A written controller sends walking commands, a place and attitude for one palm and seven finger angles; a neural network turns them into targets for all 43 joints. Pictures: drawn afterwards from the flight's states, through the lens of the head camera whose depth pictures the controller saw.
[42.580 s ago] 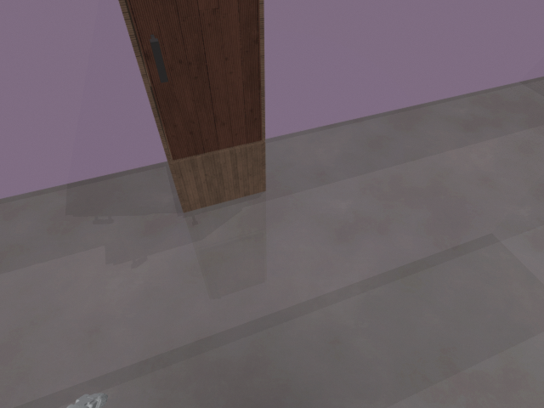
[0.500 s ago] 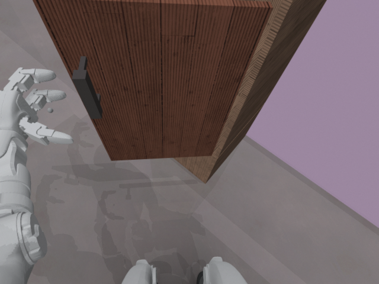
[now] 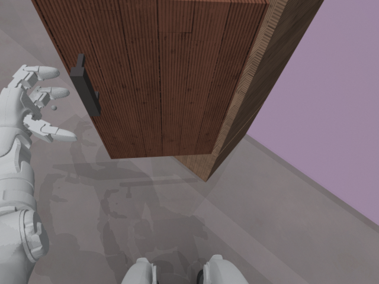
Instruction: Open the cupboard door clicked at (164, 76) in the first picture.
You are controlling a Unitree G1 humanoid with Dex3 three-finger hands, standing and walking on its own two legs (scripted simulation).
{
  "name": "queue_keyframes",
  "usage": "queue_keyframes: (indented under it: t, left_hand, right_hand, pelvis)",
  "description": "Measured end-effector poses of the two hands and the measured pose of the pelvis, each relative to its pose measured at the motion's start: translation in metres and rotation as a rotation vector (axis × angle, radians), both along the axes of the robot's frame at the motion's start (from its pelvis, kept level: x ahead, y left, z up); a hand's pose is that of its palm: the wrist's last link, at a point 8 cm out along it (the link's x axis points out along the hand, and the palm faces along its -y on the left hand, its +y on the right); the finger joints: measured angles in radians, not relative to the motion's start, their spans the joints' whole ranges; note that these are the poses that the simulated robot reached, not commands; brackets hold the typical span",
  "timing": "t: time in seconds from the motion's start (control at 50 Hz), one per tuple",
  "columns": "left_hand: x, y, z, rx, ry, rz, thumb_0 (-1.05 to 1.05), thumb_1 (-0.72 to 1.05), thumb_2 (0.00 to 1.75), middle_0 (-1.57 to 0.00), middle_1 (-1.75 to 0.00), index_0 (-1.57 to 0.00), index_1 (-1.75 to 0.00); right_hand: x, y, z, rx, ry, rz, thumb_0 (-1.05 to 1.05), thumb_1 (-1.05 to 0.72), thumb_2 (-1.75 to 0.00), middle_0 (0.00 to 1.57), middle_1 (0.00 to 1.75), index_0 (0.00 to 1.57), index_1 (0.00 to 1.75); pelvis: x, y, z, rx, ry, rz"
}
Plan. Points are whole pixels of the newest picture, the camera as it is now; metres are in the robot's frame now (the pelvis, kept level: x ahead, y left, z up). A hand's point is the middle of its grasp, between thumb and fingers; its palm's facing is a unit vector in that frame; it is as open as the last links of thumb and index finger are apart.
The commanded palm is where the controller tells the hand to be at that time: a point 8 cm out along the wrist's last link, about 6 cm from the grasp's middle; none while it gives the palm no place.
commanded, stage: slide the fingers in behind the handle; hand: left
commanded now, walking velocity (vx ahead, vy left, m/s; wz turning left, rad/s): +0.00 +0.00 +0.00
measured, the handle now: (88, 86) +0.51 +0.20 +0.07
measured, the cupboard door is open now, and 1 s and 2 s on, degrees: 45 45 45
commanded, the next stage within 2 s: close the thumb around the handle in 1.46 s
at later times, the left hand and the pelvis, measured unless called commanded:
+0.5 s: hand (70, 107) +0.45 +0.23 +0.07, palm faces +0.04 -1.00 +0.00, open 14.0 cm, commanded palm +0.43 +0.27 +0.07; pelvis +0.00 +0.00 +0.00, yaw +0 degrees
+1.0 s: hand (86, 108) +0.45 +0.20 +0.07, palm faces +0.04 -1.00 +0.00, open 14.0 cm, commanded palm +0.42 +0.25 +0.07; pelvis +0.00 -0.01 +0.00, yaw +0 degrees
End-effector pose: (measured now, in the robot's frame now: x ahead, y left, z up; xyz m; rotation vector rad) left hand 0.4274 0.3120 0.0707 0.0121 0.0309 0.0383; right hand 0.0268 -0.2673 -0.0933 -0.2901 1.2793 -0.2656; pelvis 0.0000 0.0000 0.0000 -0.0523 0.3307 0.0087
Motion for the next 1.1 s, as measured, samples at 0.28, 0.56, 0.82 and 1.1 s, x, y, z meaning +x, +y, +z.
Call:
queue_keyframes:
  t: [0.28,0.56,0.82,1.1]
  left_hand:
    - [0.002,-0.018,-0.002,-0.005,-0.004,0.011,-0.01,-0.5,0.3,-0.3,-1.2,-0.3,-1.2]
    - [0.004,-0.034,-0.005,-0.012,-0.001,0.0,-0.01,-0.5,0.3,-0.3,-1.2,-0.3,-1.2]
    - [0.002,-0.05,-0.006,-0.005,0.002,0.011,-0.01,-0.5,0.3,-0.3,-1.2,-0.3,-1.2]
    - [0.002,-0.065,-0.008,-0.008,-0.004,0.007,-0.01,-0.5,0.3,-0.3,-1.2,-0.3,-1.2]
  right_hand:
    - [0.005,0.002,0.001,0.02,-0.035,-0.012,0.01,-0.91,-0.9,0.2,0.3,0.2,0.3]
    - [0.018,0.004,-0.003,0.033,-0.054,0.013,0.01,-0.91,-0.9,0.2,0.3,0.2,0.3]
    - [0.018,0.005,-0.004,0.051,-0.066,0.011,0.01,-0.91,-0.9,0.2,0.3,0.2,0.3]
    - [0.013,0.003,-0.007,0.056,-0.061,0.005,0.01,-0.91,-0.9,0.2,0.3,0.2,0.3]
  pelvis:
    - [0.002,-0.002,0.002,0.005,-0.008,-0.009]
    - [0.002,-0.003,0.001,0.007,-0.008,0.001]
    - [0.002,-0.004,0.002,0.012,-0.019,0.001]
    - [0.0,-0.006,0.001,0.015,-0.021,0.001]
